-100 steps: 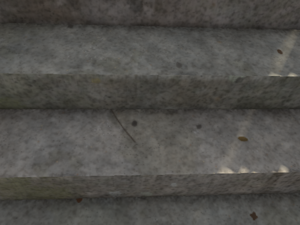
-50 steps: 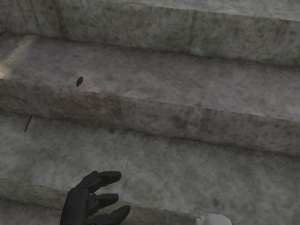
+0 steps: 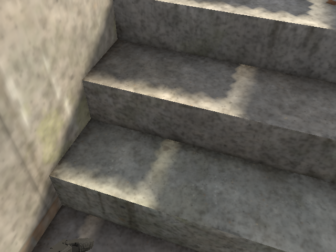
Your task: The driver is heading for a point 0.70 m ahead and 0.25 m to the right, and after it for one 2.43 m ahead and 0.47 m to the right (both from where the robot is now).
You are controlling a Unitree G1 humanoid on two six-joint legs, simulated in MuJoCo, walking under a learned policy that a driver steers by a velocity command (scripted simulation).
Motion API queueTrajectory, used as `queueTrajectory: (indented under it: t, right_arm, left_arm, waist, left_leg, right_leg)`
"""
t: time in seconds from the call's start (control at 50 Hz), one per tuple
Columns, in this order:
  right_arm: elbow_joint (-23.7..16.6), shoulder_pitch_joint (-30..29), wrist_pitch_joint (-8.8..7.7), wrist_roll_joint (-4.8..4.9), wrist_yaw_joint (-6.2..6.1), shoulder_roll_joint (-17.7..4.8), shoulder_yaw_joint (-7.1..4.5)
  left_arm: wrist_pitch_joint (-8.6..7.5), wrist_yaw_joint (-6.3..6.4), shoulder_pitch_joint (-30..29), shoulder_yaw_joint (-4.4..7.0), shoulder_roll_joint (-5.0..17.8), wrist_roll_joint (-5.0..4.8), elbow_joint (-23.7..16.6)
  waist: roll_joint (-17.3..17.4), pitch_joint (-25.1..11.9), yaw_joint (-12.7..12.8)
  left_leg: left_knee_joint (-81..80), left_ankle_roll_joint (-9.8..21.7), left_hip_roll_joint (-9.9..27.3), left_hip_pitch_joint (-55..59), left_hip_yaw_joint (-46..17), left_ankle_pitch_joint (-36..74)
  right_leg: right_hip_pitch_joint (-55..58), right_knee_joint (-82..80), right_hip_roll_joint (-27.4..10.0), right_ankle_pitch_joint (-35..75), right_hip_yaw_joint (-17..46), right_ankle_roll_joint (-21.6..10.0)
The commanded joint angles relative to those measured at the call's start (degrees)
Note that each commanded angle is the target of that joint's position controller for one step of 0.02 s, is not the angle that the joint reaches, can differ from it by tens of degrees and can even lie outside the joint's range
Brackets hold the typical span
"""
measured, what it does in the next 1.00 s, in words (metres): climbs, turning right: right foot 0.18 m higher, then left foot 0.19 m higher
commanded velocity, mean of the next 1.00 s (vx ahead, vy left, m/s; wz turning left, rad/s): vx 0.32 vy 0.00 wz -0.56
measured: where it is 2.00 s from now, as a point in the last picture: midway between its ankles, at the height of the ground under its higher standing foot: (221, 210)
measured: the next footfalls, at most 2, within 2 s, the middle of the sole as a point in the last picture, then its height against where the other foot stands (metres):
right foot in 0.30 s outside the picture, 0.18 m higher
left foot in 0.82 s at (191, 175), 0.19 m higher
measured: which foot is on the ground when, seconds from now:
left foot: down 0.00-0.32, up 0.34-0.80, down 0.82-1.00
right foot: up 0.00-0.28, down 0.30-0.82, up 0.84-1.00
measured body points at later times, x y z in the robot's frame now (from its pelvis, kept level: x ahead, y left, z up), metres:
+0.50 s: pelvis +0.26 -0.05 +0.15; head +0.25 -0.04 +0.60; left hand +0.37 +0.19 +0.01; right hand +0.40 -0.31 +0.09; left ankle +0.26 +0.09 -0.29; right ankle +0.27 -0.08 -0.53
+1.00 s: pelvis +0.47 -0.07 +0.32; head +0.50 -0.08 +0.77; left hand +0.79 +0.05 +0.25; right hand +0.48 -0.37 +0.23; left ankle +0.61 -0.03 -0.35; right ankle +0.36 -0.14 -0.20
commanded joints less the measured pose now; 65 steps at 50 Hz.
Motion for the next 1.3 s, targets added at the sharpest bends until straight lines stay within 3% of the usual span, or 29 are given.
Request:
queueTrajectory:
  t: [0.02, 0.1, 0.14, 0.18, 0.24, 0.3, 0.32, 0.34, 0.36, 0.42, 0.44, 0.54, 0.6, 0.66, 0.7, 0.76, 0.8, 0.82, 0.84, 0.86, 0.9, 0.94, 1.02, 1.08, 1.16, 1.2, 1.24, 1.28, 1.3]
  right_arm:
    - [0.2, 0.2, -2.54, -0.14, 0.88, 2.3, 2.21]
    - [2.4, 4.0, -2.44, 0.42, 0.38, 1.3, 2.54]
    - [3.6, 8.9, -2.78, 0.14, -1.52, -2.4, 1.53]
    - [3.9, 12.5, -2.2, 1.2, -3.12, -3.8, 1.03]
    - [0.3, 9.6, -1.06, 3.86, -4.77, -3.6, 2.05]
    - [-4.2, 5.9, -0.61, 5.29, -2.05, -12.2, -0.03]
    - [-8.6, 1.3, -0.82, 4.5, -0.84, -11.5, -0.42]
    - [-16.4, -8.6, -0.94, 2.91, 1.53, -8.0, -0.67]
    - [-19.9, -11.0, -1.91, 0.1, 3.25, -4.5, -0.59]
    - [-24.7, -10.7, -1.21, -1.19, 1.62, 5.6, 3.05]
    - [-24.8, -10.2, -0.27, -0.74, 0.53, 7.2, 3.75]
    - [-26.0, -13.0, 3.01, -1.31, -1.63, 5.1, 4.95]
    - [-30.1, -24.1, 3.17, -0.24, -2.65, 9.3, 6.53]
    - [-37.2, -36.9, 3.5, -1.01, -1.82, 9.7, 8.15]
    - [-39.0, -39.4, 4.99, -0.39, -1.05, 8.8, 8.44]
    - [-34.4, -27.4, 5.77, 0.74, -1.62, 7.3, 7.72]
    - [-29.2, -9.8, 6.38, 3.22, -3.12, -1.6, 3.36]
    - [-27.1, -4.1, 6.22, 1.67, -3.59, -5.0, 1.4]
    - [-24.8, -3.9, 5.85, 0.98, -4.25, -10.5, -0.14]
    - [-26.3, -9.3, 6.63, 1.18, -4.91, -6.5, 0.18]
    - [-22.5, -18.1, 6.39, 1.2, -5.41, 3.3, 1.63]
    - [-19.7, -20.1, 4.95, 1.29, -5.7, 6.7, 2.27]
    - [-13.5, -13.9, 1.95, 0.23, -3.76, 2.5, 1.04]
    - [-16.5, -16.5, 1.01, 0.34, -4.24, -2.8, -0.5]
    - [-17.8, -12.7, 3.6, 0.15, -6.13, -10.7, -3.06]
    - [-19.2, -12.4, 4.32, 0.13, -5.62, -13.1, -4.03]
    - [-19.2, -11.6, 5.09, 0.84, -4.59, -11.2, -3.61]
    - [-15.7, -3.5, 7.2, -0.65, -2.68, -6.0, -2.59]
    - [-19.1, -5.0, 7.83, 0.83, -1.72, 0.4, -0.52]
  left_arm:
    - [1.77, 1.75, 2.4, -3.07, -7.2, 0.52, -2.0]
    - [2.68, 0.71, -10.3, -3.96, -5.1, 0.2, -7.0]
    - [4.08, 0.4, -13.9, -4.14, -6.1, -0.05, -9.7]
    - [5.18, -0.62, -19.4, -4.7, -4.8, 0.48, -11.1]
    - [4.83, -0.51, -10.3, -5.34, -6.3, -1.43, -6.1]
    - [4.59, 1.12, 12.9, -2.15, 0.7, -0.38, -0.9]
    - [3.91, 0.51, 15.4, 0.35, 6.7, -0.56, -0.6]
    - [5.12, 1.28, 12.9, 3.48, 14.6, -1.03, -0.3]
    - [5.74, 1.28, 5.4, 4.56, 15.6, -0.04, -3.0]
    - [1.95, 1.48, 7.0, 1.13, 3.3, 1.3, 6.5]
    - [0.78, 0.56, 7.6, 0.7, 1.9, 1.0, 8.7]
    - [-1.77, -0.45, 13.0, 0.43, 3.8, 0.14, 11.4]
    - [-2.49, -0.27, 24.8, 1.14, 7.8, 1.42, 13.6]
    - [-0.97, 0.58, 27.5, 1.1, 6.8, 0.0, 14.4]
    - [0.3, 2.66, 28.3, 2.3, 10.6, -0.69, 12.8]
    - [0.77, 3.59, 18.7, 3.27, 12.7, 0.55, 7.4]
    - [-1.51, 1.91, 11.8, 5.18, 17.4, -2.16, 4.3]
    - [-3.19, 0.1, 7.8, 5.73, 17.3, -3.24, 3.0]
    - [-3.08, -1.96, 7.1, 3.64, 6.8, -2.33, -2.0]
    - [-2.76, -2.28, 10.9, 3.48, 7.6, 1.91, -2.5]
    - [1.01, -1.32, 9.1, 2.6, 4.6, 2.95, -3.9]
    - [3.6, 0.43, 12.7, 1.34, 2.3, 3.31, -3.3]
    - [4.74, 0.64, 12.0, -0.23, 0.1, 1.25, -5.5]
    - [5.41, 0.3, 7.0, 0.81, 4.0, 1.86, -8.7]
    - [6.68, -1.97, -0.4, -0.27, 3.4, -1.41, -12.5]
    - [7.51, -2.51, 0.2, 0.97, 6.1, -1.75, -11.7]
    - [6.68, -1.95, 4.6, 1.07, 4.9, -1.12, -9.2]
    - [4.05, -2.88, 11.9, 0.24, 3.1, 0.05, -4.5]
    - [2.66, -2.99, 9.4, -0.73, 4.3, 0.51, -7.4]
  waist:
    - [4.2, 6.2, 4.0]
    - [0.0, 8.6, 2.5]
    - [6.7, 6.8, 1.2]
    - [5.0, 6.4, -2.1]
    - [5.1, 2.3, 1.1]
    - [19.9, -13.6, 8.9]
    - [14.4, -13.1, 10.4]
    - [-7.8, -12.7, 9.8]
    - [-0.7, -13.4, 7.0]
    - [9.7, 4.5, -2.6]
    - [4.8, 5.3, -3.6]
    - [6.3, 8.7, -4.2]
    - [-2.9, 3.1, 3.1]
    - [-0.7, 5.5, 4.9]
    - [-0.9, 1.8, 7.5]
    - [-4.4, -10.1, -1.3]
    - [-10.7, -21.5, -9.9]
    - [-3.3, -22.7, -14.3]
    - [23.6, -25.0, -10.6]
    - [18.6, -30.1, -6.8]
    - [3.7, -7.1, 2.7]
    - [0.7, 1.0, 6.4]
    - [3.3, 4.0, 8.1]
    - [3.1, 2.5, 8.1]
    - [8.6, 0.5, 2.8]
    - [11.2, -2.9, 0.4]
    - [8.1, -2.1, 1.3]
    - [-2.0, 1.7, 0.9]
    - [-10.7, 1.7, -0.2]
  left_leg:
    - [-24.0, 3.3, 15.4, 3.3, -14.6, 6.1]
    - [-29.0, -1.4, 9.7, 3.4, -4.2, 5.1]
    - [-33.6, 1.5, 12.0, 11.8, -5.3, 9.7]
    - [-40.6, 4.7, 12.4, 20.6, -3.1, 16.7]
    - [-28.9, 5.0, 11.2, 20.3, 6.6, 81.3]
    - [4.2, 7.7, 16.6, 23.5, 1.9, 118.9]
    - [20.9, 4.1, 12.6, 8.8, -0.4, 94.2]
    - [48.1, -1.1, -4.5, -18.7, -5.7, 22.2]
    - [70.9, -1.9, -4.8, -26.8, -21.5, 17.3]
    - [79.9, 0.3, -1.9, -36.6, -20.7, 24.8]
    - [87.2, 1.2, -2.4, -38.7, -20.1, 20.9]
    - [68.9, -0.5, 0.0, -43.9, -16.2, 15.2]
    - [94.5, 0.4, -2.1, -65.1, -12.4, 0.5]
    - [75.9, 0.5, -0.6, -63.3, -12.1, -2.3]
    - [62.9, -0.1, -1.3, -54.3, -10.4, -3.7]
    - [39.9, 3.5, -6.0, -18.5, -7.5, -4.8]
    - [23.9, 3.6, -6.9, 3.5, -13.8, 0.5]
    - [10.5, 4.7, -4.4, 13.8, -19.6, 4.2]
    - [-5.3, 14.8, 17.5, 24.3, -49.3, 36.3]
    - [-11.8, 18.7, 20.1, 16.8, -62.8, 33.3]
    - [-6.4, 14.2, 14.0, -1.4, -47.1, -11.2]
    - [-4.6, 9.9, 9.8, -12.8, -35.9, -9.9]
    - [-7.9, 7.9, 10.2, -10.6, -24.4, -1.5]
    - [-10.6, 7.2, 14.7, -9.7, -23.7, -2.1]
    - [-18.2, 2.7, 12.9, -3.1, -13.1, -10.6]
    - [-19.1, 2.7, 15.5, -1.9, -11.6, -8.0]
    - [-14.4, 0.8, 14.5, -1.1, -10.1, -7.5]
    - [6.2, -0.2, 6.8, -1.6, -4.8, -3.7]
    - [18.2, -4.7, 2.3, -14.8, -4.5, -9.3]
  right_leg:
    - [-15.9, 17.4, 0.6, -5.3, 3.6, -1.8]
    - [-13.9, -0.7, -0.8, -4.1, -3.6, -2.4]
    - [-15.2, -2.6, -3.8, -6.8, -5.2, -2.2]
    - [-13.0, -16.0, -6.9, -18.5, -11.5, -2.9]
    - [12.4, -35.7, -1.8, -26.6, -21.7, -5.8]
    - [38.6, -51.2, 6.1, -35.2, -14.6, -8.4]
    - [46.7, -66.8, 1.5, -38.0, 4.7, -10.6]
    - [55.5, -95.3, -10.2, -54.4, 47.2, -15.6]
    - [53.8, -107.1, -13.1, -51.5, 58.7, -12.9]
    - [33.9, -95.4, -10.1, -32.7, 35.0, -7.7]
    - [33.7, -95.2, -8.0, -24.3, 30.1, -7.7]
    - [34.0, -92.2, -2.5, 8.4, 9.6, -3.1]
    - [55.3, -96.7, -8.5, 17.6, 17.4, -4.8]
    - [54.5, -101.7, -5.3, 8.5, 17.2, -3.1]
    - [58.8, -110.8, -8.5, 21.7, 19.3, -5.2]
    - [55.3, -102.8, -6.6, 76.5, 5.8, -1.1]
    - [57.6, -87.5, -8.9, 91.4, 11.4, -0.8]
    - [52.2, -73.9, -5.7, 73.6, 11.4, 0.8]
    - [30.8, -42.0, 11.0, -13.7, 6.1, 6.5]
    - [28.8, -19.5, 9.8, -16.7, 12.7, 8.5]
    - [18.5, -20.5, 3.7, -7.4, 8.4, 6.9]
    - [18.3, -15.4, 2.1, -2.7, 6.6, 6.8]
    - [9.9, -13.2, 2.0, -4.5, 7.9, 5.4]
    - [9.8, -17.7, -0.7, 0.6, 7.4, 6.5]
    - [26.2, -60.4, -6.2, -18.8, -3.3, 5.9]
    - [38.6, -64.2, -5.3, -21.7, -9.7, 4.5]
    - [45.6, -76.1, -4.4, -14.1, -10.8, 3.4]
    - [50.5, -91.5, -3.4, -12.5, -5.5, 4.5]
    - [53.7, -96.3, -17.8, 3.5, 18.3, 2.8]
Over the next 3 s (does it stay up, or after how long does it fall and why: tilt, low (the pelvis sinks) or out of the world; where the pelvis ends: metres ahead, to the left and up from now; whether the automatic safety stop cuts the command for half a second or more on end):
stays up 0.54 -0.07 0.37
